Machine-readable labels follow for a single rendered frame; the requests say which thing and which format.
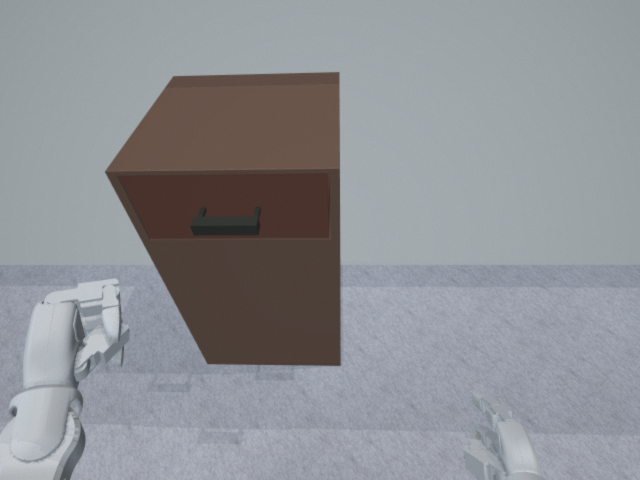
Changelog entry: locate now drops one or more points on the handle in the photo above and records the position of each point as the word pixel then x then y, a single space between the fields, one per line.
pixel 241 225

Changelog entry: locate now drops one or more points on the robot right hand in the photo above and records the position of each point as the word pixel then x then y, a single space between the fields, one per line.
pixel 509 450

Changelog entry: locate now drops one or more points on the cabinet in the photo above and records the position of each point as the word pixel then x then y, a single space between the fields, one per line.
pixel 246 301

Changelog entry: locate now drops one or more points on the drawer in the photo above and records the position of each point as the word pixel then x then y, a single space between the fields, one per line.
pixel 292 205

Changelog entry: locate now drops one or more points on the robot left hand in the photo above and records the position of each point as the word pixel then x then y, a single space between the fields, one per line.
pixel 56 331

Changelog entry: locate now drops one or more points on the left robot forearm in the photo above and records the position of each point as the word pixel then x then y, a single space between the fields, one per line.
pixel 45 439

